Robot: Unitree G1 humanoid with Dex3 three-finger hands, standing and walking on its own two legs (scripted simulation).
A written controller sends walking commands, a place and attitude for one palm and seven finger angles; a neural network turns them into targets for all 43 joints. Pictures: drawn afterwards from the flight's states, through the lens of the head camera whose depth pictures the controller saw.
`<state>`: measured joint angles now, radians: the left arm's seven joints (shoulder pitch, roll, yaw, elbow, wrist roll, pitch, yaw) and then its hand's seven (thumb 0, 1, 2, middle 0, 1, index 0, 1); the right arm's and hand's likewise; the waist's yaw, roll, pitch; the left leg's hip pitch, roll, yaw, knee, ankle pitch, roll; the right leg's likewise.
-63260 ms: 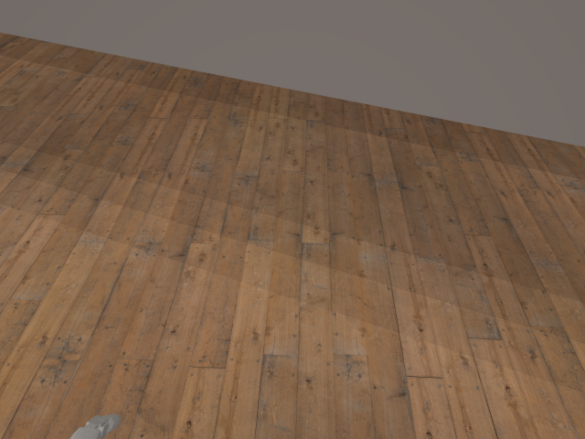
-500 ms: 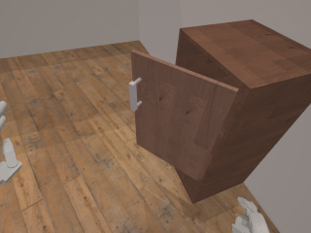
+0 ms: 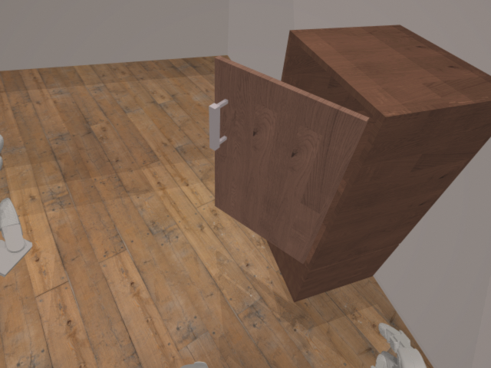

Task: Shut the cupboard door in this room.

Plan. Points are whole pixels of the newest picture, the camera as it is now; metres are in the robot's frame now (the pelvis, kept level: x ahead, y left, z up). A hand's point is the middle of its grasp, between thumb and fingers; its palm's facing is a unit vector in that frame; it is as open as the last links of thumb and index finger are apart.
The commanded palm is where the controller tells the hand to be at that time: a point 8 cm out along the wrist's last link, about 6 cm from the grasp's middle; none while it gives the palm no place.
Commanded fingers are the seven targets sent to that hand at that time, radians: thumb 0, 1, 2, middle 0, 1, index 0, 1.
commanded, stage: step back with the hand held close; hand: left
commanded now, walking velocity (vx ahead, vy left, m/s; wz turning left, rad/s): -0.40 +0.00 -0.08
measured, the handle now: (219, 124) +0.73 +0.09 -0.02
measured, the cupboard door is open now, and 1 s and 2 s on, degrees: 34 34 34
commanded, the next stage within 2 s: stop stepping back and stand still in 0.24 s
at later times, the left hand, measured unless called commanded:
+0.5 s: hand (3, 366) +0.10 +0.22 +0.18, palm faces +0.25 -0.84 -0.48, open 7.4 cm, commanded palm +0.01 +0.28 +0.20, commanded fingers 0.00 0.90 0.90 -0.20 -0.30 -0.20 -0.30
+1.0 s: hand out of the picture +0.09 +0.24 +0.19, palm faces +0.15 -0.87 -0.47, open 7.4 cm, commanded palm +0.03 +0.31 +0.20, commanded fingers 0.00 0.90 0.90 -0.20 -0.30 -0.20 -0.30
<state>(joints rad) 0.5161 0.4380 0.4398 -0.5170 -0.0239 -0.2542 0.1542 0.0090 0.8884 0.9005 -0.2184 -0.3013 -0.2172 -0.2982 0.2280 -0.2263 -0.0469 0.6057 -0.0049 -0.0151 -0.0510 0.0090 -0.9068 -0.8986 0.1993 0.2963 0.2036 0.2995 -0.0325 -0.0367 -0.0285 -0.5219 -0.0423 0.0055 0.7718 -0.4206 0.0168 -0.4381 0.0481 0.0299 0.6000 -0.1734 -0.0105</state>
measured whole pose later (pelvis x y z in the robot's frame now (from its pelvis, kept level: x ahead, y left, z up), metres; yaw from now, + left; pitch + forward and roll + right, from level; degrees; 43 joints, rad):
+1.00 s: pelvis -0.16 +0.04 +0.01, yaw -9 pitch -1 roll -1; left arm 0.60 0.51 0.48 -0.67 -0.08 -0.23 0.12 0.02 0.89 0.90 -0.21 -0.30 -0.21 -0.30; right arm 0.23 -0.09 0.02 0.59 -0.02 -0.14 -0.01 0.01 -0.91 -0.90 0.20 0.30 0.20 0.30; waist -0.08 -0.10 0.06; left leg -0.42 0.07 0.13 0.54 -0.11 0.03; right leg -0.31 0.03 -0.02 0.90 -0.51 -0.01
